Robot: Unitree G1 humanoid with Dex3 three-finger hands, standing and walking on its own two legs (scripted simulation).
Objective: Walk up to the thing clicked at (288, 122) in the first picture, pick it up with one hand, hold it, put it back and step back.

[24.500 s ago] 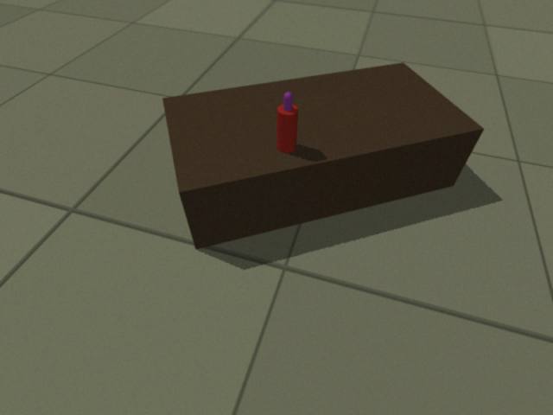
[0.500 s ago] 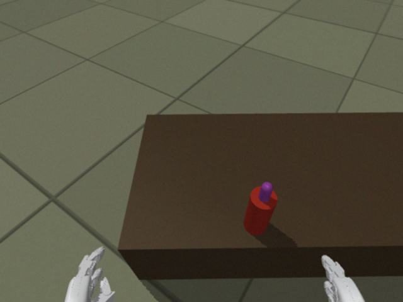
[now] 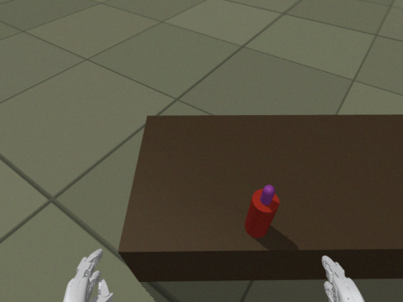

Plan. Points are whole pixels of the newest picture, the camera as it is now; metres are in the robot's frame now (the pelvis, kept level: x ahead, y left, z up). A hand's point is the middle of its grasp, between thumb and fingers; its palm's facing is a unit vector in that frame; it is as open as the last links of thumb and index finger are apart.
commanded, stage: home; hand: right
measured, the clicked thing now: (262, 209) +0.45 -0.16 -0.23
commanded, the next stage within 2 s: stand in 1.32 s
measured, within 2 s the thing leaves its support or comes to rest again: neither
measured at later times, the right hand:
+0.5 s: hand out of the picture +0.15 -0.18 -0.04, palm faces +0.04 +0.98 -0.21, open 17.6 cm
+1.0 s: hand out of the picture +0.08 -0.23 -0.10, palm faces +0.00 +0.95 -0.33, open 17.3 cm
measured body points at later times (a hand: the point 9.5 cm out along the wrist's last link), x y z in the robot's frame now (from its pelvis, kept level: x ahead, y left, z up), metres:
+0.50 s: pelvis -0.01 +0.00 +0.00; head +0.01 +0.00 +0.45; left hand +0.15 +0.25 -0.06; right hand +0.15 -0.23 -0.03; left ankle +0.02 +0.12 -0.68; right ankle -0.02 -0.11 -0.68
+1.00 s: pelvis -0.01 +0.00 +0.04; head -0.01 -0.01 +0.49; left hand +0.08 +0.30 -0.08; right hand +0.08 -0.28 -0.08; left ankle +0.02 +0.12 -0.68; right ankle -0.02 -0.11 -0.68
